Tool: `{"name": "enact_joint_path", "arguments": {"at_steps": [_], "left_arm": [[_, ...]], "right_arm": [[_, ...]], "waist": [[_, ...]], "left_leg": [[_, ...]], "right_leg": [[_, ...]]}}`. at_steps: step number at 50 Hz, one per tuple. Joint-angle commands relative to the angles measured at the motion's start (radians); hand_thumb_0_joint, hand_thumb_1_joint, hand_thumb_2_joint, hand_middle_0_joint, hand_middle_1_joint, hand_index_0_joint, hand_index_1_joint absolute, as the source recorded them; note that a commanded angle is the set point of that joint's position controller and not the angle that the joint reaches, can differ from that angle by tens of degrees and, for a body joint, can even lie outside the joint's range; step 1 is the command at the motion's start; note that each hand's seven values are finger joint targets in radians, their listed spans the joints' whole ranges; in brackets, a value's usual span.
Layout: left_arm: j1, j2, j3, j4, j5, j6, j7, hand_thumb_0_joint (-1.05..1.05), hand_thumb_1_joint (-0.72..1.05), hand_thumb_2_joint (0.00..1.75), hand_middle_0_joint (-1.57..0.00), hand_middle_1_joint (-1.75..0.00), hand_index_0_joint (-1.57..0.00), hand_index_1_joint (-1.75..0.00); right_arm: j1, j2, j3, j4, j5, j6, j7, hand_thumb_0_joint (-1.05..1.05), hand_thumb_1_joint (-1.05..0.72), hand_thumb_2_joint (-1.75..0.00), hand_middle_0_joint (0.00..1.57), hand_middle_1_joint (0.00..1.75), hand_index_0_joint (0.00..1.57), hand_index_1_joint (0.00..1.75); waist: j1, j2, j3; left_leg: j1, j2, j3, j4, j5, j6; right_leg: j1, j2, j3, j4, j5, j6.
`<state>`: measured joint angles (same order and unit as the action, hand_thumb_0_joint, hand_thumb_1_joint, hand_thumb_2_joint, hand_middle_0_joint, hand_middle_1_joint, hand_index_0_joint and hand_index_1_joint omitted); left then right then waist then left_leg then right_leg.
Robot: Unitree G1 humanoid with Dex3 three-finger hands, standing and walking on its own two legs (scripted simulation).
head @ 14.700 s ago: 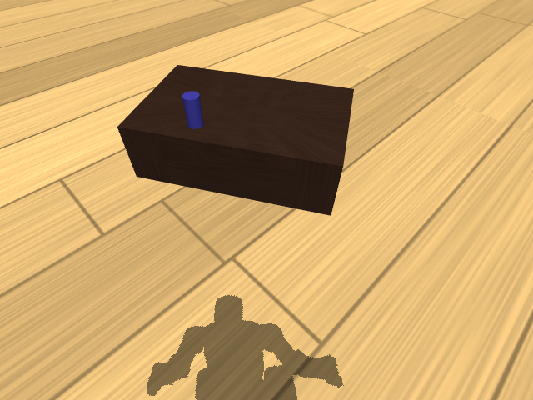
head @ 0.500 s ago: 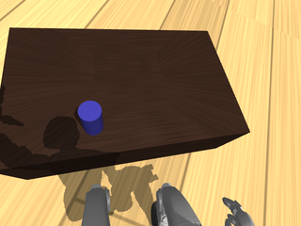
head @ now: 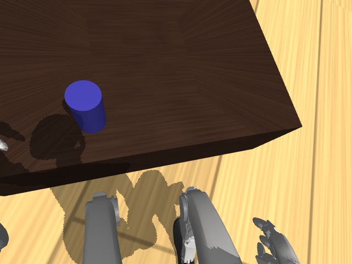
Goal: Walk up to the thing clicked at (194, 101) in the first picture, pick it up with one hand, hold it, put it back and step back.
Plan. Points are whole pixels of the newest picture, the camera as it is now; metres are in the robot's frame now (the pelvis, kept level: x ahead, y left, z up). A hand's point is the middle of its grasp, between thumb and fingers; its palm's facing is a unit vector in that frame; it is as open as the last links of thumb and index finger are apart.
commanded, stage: approach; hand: left
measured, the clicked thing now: (88, 109) +0.49 +0.17 -0.14
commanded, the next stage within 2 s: close in in 0.06 s
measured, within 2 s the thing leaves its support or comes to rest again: neither
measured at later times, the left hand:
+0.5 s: hand (69, 116) +0.46 +0.21 -0.11, palm faces +0.05 -1.00 +0.00, open 17.7 cm
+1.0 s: hand (85, 120) +0.46 +0.17 -0.12, palm faces +0.04 -1.00 -0.01, open 17.7 cm
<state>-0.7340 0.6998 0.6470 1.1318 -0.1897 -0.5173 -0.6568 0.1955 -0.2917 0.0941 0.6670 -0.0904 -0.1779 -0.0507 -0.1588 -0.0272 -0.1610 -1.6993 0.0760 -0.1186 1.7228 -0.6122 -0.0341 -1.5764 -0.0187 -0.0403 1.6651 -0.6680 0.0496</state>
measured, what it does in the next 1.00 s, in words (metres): lowers itself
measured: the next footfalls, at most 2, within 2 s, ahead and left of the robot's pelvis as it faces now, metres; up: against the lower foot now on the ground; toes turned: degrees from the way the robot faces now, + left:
none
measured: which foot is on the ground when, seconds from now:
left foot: down 0.00-1.00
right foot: down 0.00-1.00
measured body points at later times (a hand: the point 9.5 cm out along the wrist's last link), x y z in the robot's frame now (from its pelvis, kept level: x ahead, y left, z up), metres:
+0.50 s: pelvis -0.04 -0.02 -0.13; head +0.16 +0.01 +0.27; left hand +0.45 +0.26 -0.11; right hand +0.04 -0.27 -0.26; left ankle +0.06 +0.13 -0.51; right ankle +0.05 -0.16 -0.51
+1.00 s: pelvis -0.03 -0.02 -0.12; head +0.17 +0.02 +0.28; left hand +0.45 +0.23 -0.12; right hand +0.07 -0.29 -0.25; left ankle +0.06 +0.13 -0.51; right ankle +0.05 -0.16 -0.51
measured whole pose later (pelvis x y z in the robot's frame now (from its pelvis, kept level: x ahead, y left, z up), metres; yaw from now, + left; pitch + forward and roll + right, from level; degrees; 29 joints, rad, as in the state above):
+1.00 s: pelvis -0.03 -0.02 -0.12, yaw -1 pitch +33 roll -4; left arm -0.77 0.38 0.39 0.93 -0.08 -0.51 -0.21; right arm 0.13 -0.27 0.01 0.69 -0.08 0.00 0.04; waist -0.12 0.00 -0.14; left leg -2.05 0.07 -0.14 2.10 -0.64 -0.07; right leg -1.96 0.01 0.00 2.10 -0.72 0.05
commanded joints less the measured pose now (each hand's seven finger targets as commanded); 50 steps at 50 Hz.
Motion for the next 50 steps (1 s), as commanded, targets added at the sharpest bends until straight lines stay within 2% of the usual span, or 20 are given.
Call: {"name": "enact_joint_path", "arguments": {"at_steps": [1, 6, 8, 12, 13, 15, 16, 17, 19, 21, 23, 27, 29, 30, 32, 33, 38, 46, 47, 50], "left_arm": [[-0.399, 0.312, 0.019, -0.264, 0.002, -0.101, 0.027, 0.0, -0.51, 0.1, -0.01, -0.11, -0.02, -0.1], [-0.41, 0.214, -0.03, -0.2, 0.019, -0.089, 0.078, 0.0, -0.6, 0.09, -0.02, -0.12, -0.03, -0.11], [-0.418, 0.135, -0.077, -0.171, 0.025, -0.085, 0.101, 0.0, -0.61, 0.1, -0.02, -0.13, -0.03, -0.12], [-0.455, 0.18, -0.052, -0.232, 0.039, -0.095, 0.169, 0.0, -0.61, 0.02, -0.03, -0.1, -0.05, -0.08], [-0.482, 0.155, -0.072, -0.248, 0.044, -0.094, 0.186, 0.0, -0.61, 0.03, -0.04, -0.11, -0.06, -0.09], [-0.479, 0.169, -0.046, -0.285, 0.051, -0.088, 0.238, 0.0, -0.61, 0.04, -0.03, -0.11, -0.05, -0.09], [-0.512, 0.151, -0.066, -0.319, 0.061, -0.087, 0.259, 0.0, -0.6, 0.05, -0.03, -0.11, -0.05, -0.09], [-0.498, 0.152, -0.055, -0.319, 0.062, -0.081, 0.283, 0.0, -0.61, 0.04, -0.04, -0.11, -0.06, -0.09], [-0.494, 0.109, -0.087, -0.342, 0.073, -0.072, 0.316, 0.0, -0.61, 0.04, -0.04, -0.11, -0.06, -0.09], [-0.481, 0.118, -0.088, -0.357, 0.083, -0.061, 0.343, 0.0, -0.61, 0.04, -0.04, -0.11, -0.06, -0.08], [-0.47, 0.052, -0.139, -0.346, 0.083, -0.049, 0.349, 0.0, -0.61, 0.03, -0.04, -0.1, -0.06, -0.07], [-0.426, 0.002, -0.166, -0.328, 0.069, -0.029, 0.344, 0.0, -0.61, 0.0, -0.04, -0.09, -0.07, -0.06], [-0.386, 0.004, -0.148, -0.313, 0.065, -0.023, 0.354, 0.0, -0.61, 0.0, -0.05, -0.09, -0.08, -0.06], [-0.408, -0.042, -0.184, -0.321, 0.066, -0.023, 0.358, 0.0, -0.61, 0.0, -0.05, -0.08, -0.07, -0.05], [-0.392, -0.034, -0.16, -0.335, 0.07, -0.027, 0.377, 0.0, -0.61, 0.0, -0.05, -0.08, -0.07, -0.05], [-0.402, -0.052, -0.189, -0.345, 0.079, -0.03, 0.381, 0.0, -0.61, 0.0, -0.05, -0.08, -0.08, -0.05], [-0.422, -0.095, -0.223, -0.399, 0.091, -0.047, 0.411, 0.0, -0.61, 0.0, -0.05, -0.07, -0.07, -0.04], [-0.394, -0.095, -0.226, -0.427, 0.099, -0.064, 0.449, 0.0, -0.61, 0.0, -0.05, -0.06, -0.07, -0.04], [-0.391, -0.124, -0.247, -0.426, 0.099, -0.064, 0.447, 0.0, -0.61, 0.0, -0.08, -0.03, -0.08, -0.02], [-0.367, -0.112, -0.223, -0.392, 0.1, -0.064, 0.46, 0.0, -0.54, 0.06, -0.2, -0.16, -0.21, -0.14]], "right_arm": [[0.138, -0.21, -0.085, -0.032, -0.014, -0.003, 0.004, 0.0, -0.89, -0.9, 0.2, 0.3, 0.2, 0.3], [0.125, -0.205, -0.09, -0.022, -0.023, 0.011, 0.026, 0.0, -0.9, -0.9, 0.2, 0.3, 0.2, 0.3], [0.129, -0.192, -0.09, -0.016, -0.025, 0.016, 0.037, 0.0, -0.9, -0.9, 0.2, 0.3, 0.2, 0.3], [0.119, -0.188, -0.091, -0.025, -0.022, 0.028, 0.053, 0.0, -0.9, -0.9, 0.2, 0.3, 0.2, 0.3], [0.124, -0.18, -0.091, -0.027, -0.021, 0.034, 0.058, 0.0, -0.9, -0.9, 0.2, 0.3, 0.2, 0.3], [0.126, -0.182, -0.095, -0.022, -0.018, 0.049, 0.062, 0.0, -0.9, -0.89, 0.2, 0.3, 0.2, 0.3], [0.124, -0.177, -0.096, -0.019, -0.02, 0.056, 0.064, 0.0, -0.9, -0.9, 0.2, 0.3, 0.2, 0.3], [0.123, -0.174, -0.098, -0.021, -0.016, 0.066, 0.066, 0.0, -0.9, -0.9, 0.2, 0.3, 0.2, 0.3], [0.118, -0.164, -0.102, -0.017, -0.011, 0.082, 0.066, 0.0, -0.91, -0.9, 0.2, 0.3, 0.2, 0.3], [0.115, -0.168, -0.111, -0.023, -0.005, 0.098, 0.067, 0.0, -0.91, -0.9, 0.2, 0.3, 0.2, 0.3], [0.114, -0.16, -0.117, -0.022, 0.001, 0.111, 0.066, 0.0, -0.91, -0.9, 0.2, 0.3, 0.2, 0.3], [0.126, -0.159, -0.122, -0.01, 0.014, 0.124, 0.063, 0.0, -0.91, -0.9, 0.2, 0.3, 0.2, 0.3], [0.112, -0.163, -0.125, -0.019, 0.022, 0.13, 0.063, 0.0, -0.91, -0.9, 0.2, 0.3, 0.2, 0.3], [0.105, -0.157, -0.123, -0.02, 0.022, 0.133, 0.066, 0.0, -0.91, -0.9, 0.2, 0.3, 0.2, 0.3], [0.098, -0.161, -0.129, -0.031, 0.025, 0.139, 0.069, 0.0, -0.91, -0.9, 0.2, 0.3, 0.2, 0.3], [0.092, -0.16, -0.129, -0.033, 0.025, 0.14, 0.071, 0.0, -0.91, -0.9, 0.2, 0.3, 0.2, 0.3], [0.096, -0.159, -0.139, -0.03, 0.018, 0.147, 0.074, 0.0, -0.92, -0.9, 0.2, 0.3, 0.2, 0.3], [0.102, -0.155, -0.148, -0.017, 0.012, 0.164, 0.078, 0.0, -0.93, -0.9, 0.2, 0.3, 0.2, 0.3], [0.096, -0.153, -0.148, -0.015, 0.012, 0.168, 0.079, 0.0, -0.92, -0.9, 0.2, 0.3, 0.2, 0.3], [0.095, -0.157, -0.148, -0.012, 0.012, 0.173, 0.08, 0.0, -0.92, -0.9, 0.2, 0.3, 0.2, 0.3]], "waist": [[0.035, 0.413, -0.682], [0.022, 0.347, -0.636], [-0.003, 0.283, -0.611], [0.03, 0.239, -0.656], [0.022, 0.235, -0.676], [0.045, 0.235, -0.708], [0.046, 0.246, -0.719], [0.05, 0.233, -0.717], [0.042, 0.21, -0.7], [0.043, 0.202, -0.69], [0.018, 0.153, -0.663], [0.011, 0.128, -0.626], [0.027, 0.113, -0.587], [0.014, 0.131, -0.554], [0.034, 0.145, -0.556], [0.03, 0.173, -0.534], [0.024, 0.202, -0.592], [0.037, 0.165, -0.647], [0.028, 0.172, -0.638], [0.033, 0.143, -0.628]], "left_leg": [[0.671, -0.012, 0.0, -0.097, 0.438, 0.016], [0.471, -0.014, 0.016, -0.016, 0.225, 0.024], [0.359, -0.021, 0.034, 0.031, 0.146, 0.031], [0.235, -0.031, 0.068, 0.094, 0.056, 0.037], [0.218, -0.033, 0.072, 0.104, 0.049, 0.037], [0.222, -0.033, 0.074, 0.121, 0.071, 0.035], [0.219, -0.034, 0.082, 0.133, 0.072, 0.036], [0.191, -0.035, 0.084, 0.136, 0.065, 0.036], [0.164, -0.035, 0.088, 0.142, 0.045, 0.041], [0.135, -0.036, 0.09, 0.141, 0.024, 0.043], [0.091, -0.035, 0.09, 0.151, -0.005, 0.05], [0.063, -0.034, 0.086, 0.167, 0.027, 0.056], [0.063, -0.033, 0.08, 0.158, 0.017, 0.056], [0.065, -0.032, 0.076, 0.151, 0.003, 0.054], [0.087, -0.03, 0.066, 0.133, -0.015, 0.049], [0.102, -0.027, 0.062, 0.125, -0.023, 0.045], [0.144, -0.03, 0.069, 0.143, 0.032, 0.043], [0.137, -0.031, 0.088, 0.17, 0.095, 0.049], [0.147, -0.03, 0.084, 0.169, 0.093, 0.048], [0.128, -0.03, 0.081, 0.183, 0.116, 0.052]], "right_leg": [[-0.039, 0.024, -0.035, -0.025, 0.285, -0.096], [-0.112, 0.025, -0.035, 0.063, 0.2, -0.093], [-0.112, 0.027, -0.035, 0.073, 0.162, -0.086], [-0.093, 0.031, -0.028, 0.108, 0.103, -0.08], [-0.082, 0.032, -0.029, 0.114, 0.097, -0.079], [-0.079, 0.033, -0.034, 0.137, 0.114, -0.079], [-0.085, 0.032, -0.027, 0.139, 0.118, -0.078], [-0.073, 0.035, -0.028, 0.139, 0.109, -0.078], [-0.065, 0.036, -0.022, 0.127, 0.097, -0.075], [-0.062, 0.039, -0.022, 0.125, 0.078, -0.075], [-0.053, 0.041, -0.013, 0.104, 0.051, -0.07], [-0.055, 0.044, -0.018, 0.117, 0.094, -0.071], [-0.088, 0.046, -0.029, 0.123, 0.082, -0.075], [-0.118, 0.045, -0.036, 0.13, 0.073, -0.079], [-0.146, 0.046, -0.045, 0.144, 0.057, -0.085], [-0.166, 0.045, -0.046, 0.15, 0.053, -0.088], [-0.152, 0.043, -0.04, 0.156, 0.111, -0.088], [-0.063, 0.042, -0.019, 0.143, 0.166, -0.077], [-0.088, 0.042, -0.026, 0.152, 0.165, -0.079], [-0.082, 0.045, -0.03, 0.163, 0.187, -0.077]]}}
